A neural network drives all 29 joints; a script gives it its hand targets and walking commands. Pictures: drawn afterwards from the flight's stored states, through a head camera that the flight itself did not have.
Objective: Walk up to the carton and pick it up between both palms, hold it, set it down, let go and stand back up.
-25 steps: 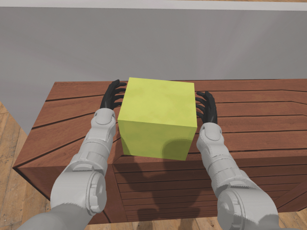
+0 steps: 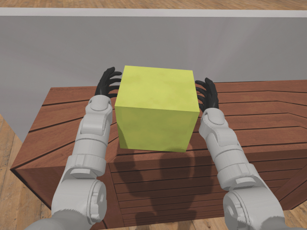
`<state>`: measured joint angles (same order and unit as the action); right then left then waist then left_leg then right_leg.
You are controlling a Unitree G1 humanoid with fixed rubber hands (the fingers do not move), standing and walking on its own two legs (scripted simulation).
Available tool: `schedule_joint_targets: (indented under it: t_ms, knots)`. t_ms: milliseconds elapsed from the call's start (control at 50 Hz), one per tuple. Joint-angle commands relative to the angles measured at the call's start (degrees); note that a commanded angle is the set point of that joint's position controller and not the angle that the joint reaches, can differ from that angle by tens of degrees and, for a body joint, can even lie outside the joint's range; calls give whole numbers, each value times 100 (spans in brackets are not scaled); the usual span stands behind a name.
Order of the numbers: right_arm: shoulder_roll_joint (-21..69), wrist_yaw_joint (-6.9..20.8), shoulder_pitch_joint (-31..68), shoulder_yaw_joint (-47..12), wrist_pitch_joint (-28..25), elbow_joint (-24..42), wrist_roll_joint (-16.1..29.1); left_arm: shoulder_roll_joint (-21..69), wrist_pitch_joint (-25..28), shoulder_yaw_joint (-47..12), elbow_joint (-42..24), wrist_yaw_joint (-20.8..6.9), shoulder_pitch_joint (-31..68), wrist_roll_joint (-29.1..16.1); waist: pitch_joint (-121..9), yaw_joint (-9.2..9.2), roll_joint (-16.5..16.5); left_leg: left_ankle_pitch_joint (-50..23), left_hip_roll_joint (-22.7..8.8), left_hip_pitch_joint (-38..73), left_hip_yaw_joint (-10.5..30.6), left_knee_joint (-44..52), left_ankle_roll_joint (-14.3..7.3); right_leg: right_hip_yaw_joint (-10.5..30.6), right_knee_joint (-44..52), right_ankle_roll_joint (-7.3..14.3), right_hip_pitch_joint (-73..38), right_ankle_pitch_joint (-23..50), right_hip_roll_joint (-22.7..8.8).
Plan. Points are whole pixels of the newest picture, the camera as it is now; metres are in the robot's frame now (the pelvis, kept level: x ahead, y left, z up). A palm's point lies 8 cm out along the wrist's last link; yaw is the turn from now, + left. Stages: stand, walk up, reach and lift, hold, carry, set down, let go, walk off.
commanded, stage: reach and lift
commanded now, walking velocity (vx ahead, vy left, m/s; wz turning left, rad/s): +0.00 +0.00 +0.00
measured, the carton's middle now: (155, 109) +0.41 +0.02 +0.11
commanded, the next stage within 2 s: hold in 1.10 s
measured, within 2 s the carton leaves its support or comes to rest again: neither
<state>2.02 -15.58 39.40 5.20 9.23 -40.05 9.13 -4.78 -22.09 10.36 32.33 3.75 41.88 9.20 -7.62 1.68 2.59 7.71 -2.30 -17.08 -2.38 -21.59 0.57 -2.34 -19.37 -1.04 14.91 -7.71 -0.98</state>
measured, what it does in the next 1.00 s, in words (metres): stands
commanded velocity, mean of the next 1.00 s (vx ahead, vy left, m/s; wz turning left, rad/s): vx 0.00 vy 0.00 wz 0.00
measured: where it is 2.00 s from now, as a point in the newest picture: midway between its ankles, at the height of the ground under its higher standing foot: outside the picture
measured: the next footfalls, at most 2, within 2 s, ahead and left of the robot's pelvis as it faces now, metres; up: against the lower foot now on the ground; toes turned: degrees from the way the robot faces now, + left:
none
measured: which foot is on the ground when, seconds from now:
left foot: down 0.00-1.00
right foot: down 0.00-1.00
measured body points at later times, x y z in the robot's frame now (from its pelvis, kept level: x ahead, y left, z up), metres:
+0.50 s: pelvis +0.00 +0.00 +0.00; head -0.03 +0.02 +0.45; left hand +0.41 +0.16 +0.17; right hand +0.40 -0.13 +0.15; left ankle +0.03 +0.12 -0.75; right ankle +0.02 -0.13 -0.75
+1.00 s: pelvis +0.00 +0.00 +0.00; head -0.04 +0.03 +0.45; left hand +0.40 +0.16 +0.19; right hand +0.39 -0.13 +0.18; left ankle +0.03 +0.12 -0.75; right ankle +0.02 -0.13 -0.75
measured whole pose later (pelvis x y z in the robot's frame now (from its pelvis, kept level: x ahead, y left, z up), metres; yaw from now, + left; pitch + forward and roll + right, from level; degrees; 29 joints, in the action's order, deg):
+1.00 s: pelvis +0.00 +0.00 +0.00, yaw +0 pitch +1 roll -1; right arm 0.6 -15.0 41.1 3.0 19.5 -34.4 12.5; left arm -4.0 -35.0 10.4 18.6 5.2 37.6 9.2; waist -7.2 4.5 2.6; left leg 8.1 -2.3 -14.2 -2.1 -21.6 0.6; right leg -2.3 -19.4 -1.0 11.9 -8.1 -0.9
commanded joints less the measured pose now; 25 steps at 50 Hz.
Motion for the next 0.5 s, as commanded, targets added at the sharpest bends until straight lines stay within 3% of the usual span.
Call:
schedule_joint_targets:
  t_ms: [0,20,40,60,80,120,140,160,180,200,240,260,280,300,340,360,380,400,420,460,480]
  knots:
    - [3015,925,4757,-2164,-125,1455,124,4495,-44,-1913,-775,-972,3385,-219,-1792,186,-497,-996,433,2105,133,174,194,-59,618,-42,-1436,226,494]
    - [3130,933,4878,-2198,-121,1591,167,4497,-47,-1892,-933,-1011,3577,-274,-2034,155,-443,-958,470,2199,136,134,164,-41,607,-66,-1490,179,498]
    - [3080,938,5217,-2100,-136,1840,121,4573,-137,-1812,-662,-991,3475,-188,-1804,151,-440,-632,446,2108,123,250,131,-64,674,-90,-1354,-142,483]
    - [3160,968,5402,-2386,-186,2258,299,4715,-118,-2089,-1086,-944,3412,-348,-2336,53,-389,-894,456,2172,149,151,118,-48,608,-109,-1508,152,498]
    - [3211,951,5469,-2413,-198,2375,280,4917,-125,-2259,-1291,-872,3501,-454,-2457,204,-406,-1068,399,2249,239,123,163,-48,591,-72,-1557,354,542]
    - [3404,948,5502,-2530,-131,2293,389,4913,-86,-2472,-1659,-809,4013,-604,-2823,213,-700,-1255,434,2390,248,-12,236,-57,505,-110,-1466,562,530]
    - [3232,964,5368,-2344,-92,2072,307,4824,-133,-2400,-1419,-807,3838,-529,-2443,296,-781,-1095,446,2261,224,34,228,-53,568,-125,-1251,347,505]
    - [3305,996,5535,-2312,-4,1967,279,4717,-134,-2243,-1276,-814,4044,-482,-2266,194,-493,-546,432,2062,230,163,156,-44,650,-102,-1211,-143,509]
    - [3204,1011,5686,-2191,-77,2240,240,4807,-184,-2301,-1202,-786,4036,-522,-2457,254,-519,-408,427,2145,240,197,145,-66,662,-92,-1179,-234,502]
    - [3237,1022,5729,-2181,-32,1896,194,4725,-167,-2155,-1055,-794,4175,-506,-2187,180,-466,-171,463,2001,225,266,119,-75,681,-96,-1203,-414,486]
    - [3170,1086,5562,-2064,-14,1727,213,4822,-237,-2183,-1117,-765,3941,-401,-2276,262,-747,-354,387,2155,243,265,174,-88,655,-39,-1075,-335,498]
    - [3203,1065,5600,-2063,19,1703,281,4821,-307,-2059,-1031,-758,3908,-322,-2054,194,-737,-322,434,2074,223,251,179,-97,629,-47,-1113,-324,506]
    - [3185,1087,5643,-2007,-32,1707,183,4844,-284,-2068,-1003,-755,4055,-357,-2012,245,-650,-120,417,1962,223,296,130,-97,655,-81,-1110,-496,470]
    - [3262,1109,5842,-2136,-34,1914,276,4833,-328,-2005,-1040,-751,4004,-355,-2286,101,-530,-223,444,1997,184,284,52,-61,625,-88,-1267,-391,489]
    - [3417,1060,5815,-2357,-18,2071,363,4950,-262,-2231,-1330,-699,4045,-493,-2595,112,-518,-632,448,2162,227,168,130,-70,567,-82,-1309,-7,540]
    - [3370,1061,5794,-2412,21,2063,453,4864,-334,-2216,-1287,-692,3923,-426,-2541,85,-684,-785,473,2202,208,121,135,-61,573,-105,-1291,73,530]
    - [3329,1036,5649,-2336,66,1914,382,4815,-351,-2213,-1246,-722,3879,-449,-2464,235,-575,-646,498,2109,215,158,88,-10,611,-152,-1360,26,463]
    - [3333,1023,5712,-2428,36,2168,434,4860,-412,-2280,-1347,-697,3792,-460,-2541,212,-636,-949,492,2286,251,116,128,-82,587,-132,-1407,302,518]
    - [3213,1012,5794,-2318,98,2002,474,4770,-440,-2121,-1202,-727,3757,-399,-2334,181,-628,-880,452,2223,224,133,133,-53,605,-108,-1322,193,528]
    - [3372,995,5690,-2464,103,2168,479,4869,-409,-2300,-1549,-728,3834,-503,-2695,215,-510,-1064,470,2336,252,114,141,-61,563,-156,-1402,417,541]
    - [3396,954,5638,-2672,140,2436,682,4937,-440,-2443,-1898,-676,3721,-564,-2896,241,-507,-1551,492,2425,249,-42,149,-72,472,-178,-1635,908,595]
